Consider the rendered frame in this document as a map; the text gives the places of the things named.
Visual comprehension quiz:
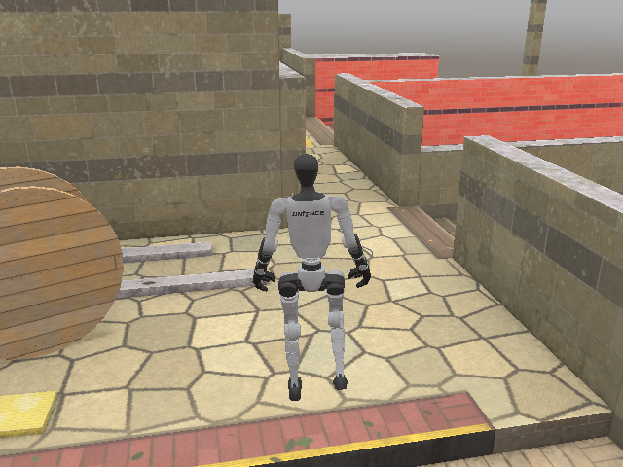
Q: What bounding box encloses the right robot hand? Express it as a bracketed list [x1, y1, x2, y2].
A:
[348, 266, 371, 288]

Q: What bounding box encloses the robot right forearm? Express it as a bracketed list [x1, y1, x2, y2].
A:
[348, 233, 368, 271]

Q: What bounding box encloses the robot right upper arm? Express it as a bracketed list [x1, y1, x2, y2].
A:
[328, 196, 358, 249]

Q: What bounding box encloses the right robot shin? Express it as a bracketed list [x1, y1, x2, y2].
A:
[331, 311, 345, 377]

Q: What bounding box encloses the humanoid robot head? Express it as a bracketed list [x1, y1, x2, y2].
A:
[291, 154, 325, 201]

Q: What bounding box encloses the left robot hand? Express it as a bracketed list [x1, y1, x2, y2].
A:
[252, 271, 275, 292]

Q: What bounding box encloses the robot left upper arm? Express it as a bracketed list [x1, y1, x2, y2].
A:
[262, 198, 288, 253]

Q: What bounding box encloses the robot left forearm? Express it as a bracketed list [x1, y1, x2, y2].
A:
[254, 238, 273, 275]

